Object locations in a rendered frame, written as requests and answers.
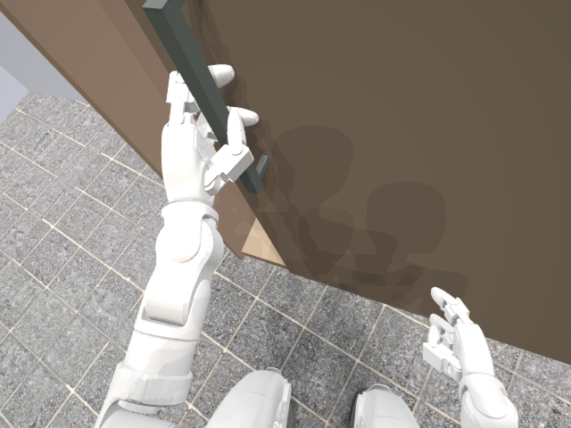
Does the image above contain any handle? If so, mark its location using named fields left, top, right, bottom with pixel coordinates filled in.
left=142, top=0, right=269, bottom=194

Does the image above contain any robot right thigh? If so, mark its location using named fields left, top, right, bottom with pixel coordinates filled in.
left=354, top=389, right=419, bottom=428

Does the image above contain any wardrobe door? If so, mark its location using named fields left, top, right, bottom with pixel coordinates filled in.
left=125, top=0, right=571, bottom=365

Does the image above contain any robot left upper arm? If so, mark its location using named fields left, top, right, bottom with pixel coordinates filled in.
left=101, top=409, right=179, bottom=428

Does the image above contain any right robot foot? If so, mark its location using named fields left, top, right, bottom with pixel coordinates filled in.
left=349, top=388, right=368, bottom=428

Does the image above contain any right robot forearm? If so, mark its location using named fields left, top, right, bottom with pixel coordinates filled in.
left=459, top=374, right=518, bottom=428

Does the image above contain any left robot forearm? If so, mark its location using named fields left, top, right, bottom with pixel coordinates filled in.
left=94, top=201, right=224, bottom=428

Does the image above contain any robot left hand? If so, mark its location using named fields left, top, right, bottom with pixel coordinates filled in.
left=161, top=64, right=259, bottom=207

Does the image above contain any robot right hand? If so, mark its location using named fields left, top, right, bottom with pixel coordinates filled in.
left=423, top=287, right=495, bottom=383

